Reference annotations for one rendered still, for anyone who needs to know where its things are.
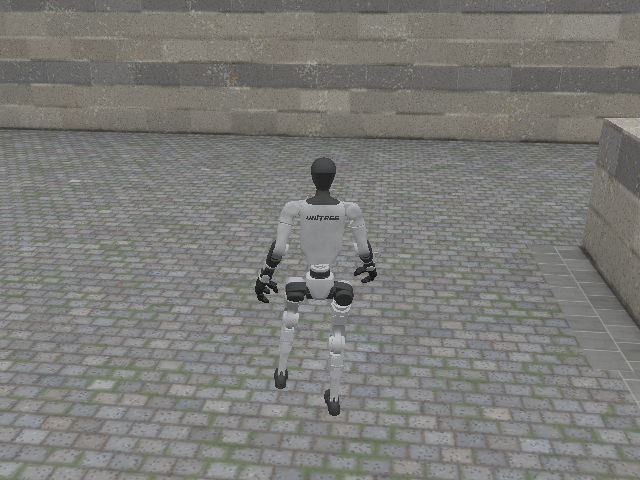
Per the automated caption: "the robot left thigh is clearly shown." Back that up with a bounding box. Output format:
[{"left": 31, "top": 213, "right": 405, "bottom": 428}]
[{"left": 284, "top": 277, "right": 306, "bottom": 329}]

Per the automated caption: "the robot left upper arm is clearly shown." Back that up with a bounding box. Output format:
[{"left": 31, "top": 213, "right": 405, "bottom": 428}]
[{"left": 272, "top": 200, "right": 302, "bottom": 256}]

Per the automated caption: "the robot right hand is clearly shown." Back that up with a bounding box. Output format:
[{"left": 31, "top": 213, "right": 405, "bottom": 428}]
[{"left": 354, "top": 266, "right": 377, "bottom": 283}]

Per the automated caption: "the robot right upper arm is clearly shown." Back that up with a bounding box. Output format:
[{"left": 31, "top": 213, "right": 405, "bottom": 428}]
[{"left": 343, "top": 201, "right": 370, "bottom": 255}]

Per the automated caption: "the left robot forearm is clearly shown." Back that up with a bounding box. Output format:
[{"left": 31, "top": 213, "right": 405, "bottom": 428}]
[{"left": 259, "top": 240, "right": 282, "bottom": 283}]

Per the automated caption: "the robot left hand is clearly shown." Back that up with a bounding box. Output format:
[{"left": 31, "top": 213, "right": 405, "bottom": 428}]
[{"left": 255, "top": 277, "right": 278, "bottom": 303}]

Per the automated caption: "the humanoid robot torso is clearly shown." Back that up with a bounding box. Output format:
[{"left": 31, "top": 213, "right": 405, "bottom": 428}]
[{"left": 298, "top": 196, "right": 345, "bottom": 300}]

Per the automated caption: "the right robot forearm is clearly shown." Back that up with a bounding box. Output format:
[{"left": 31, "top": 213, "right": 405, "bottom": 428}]
[{"left": 359, "top": 240, "right": 376, "bottom": 271}]

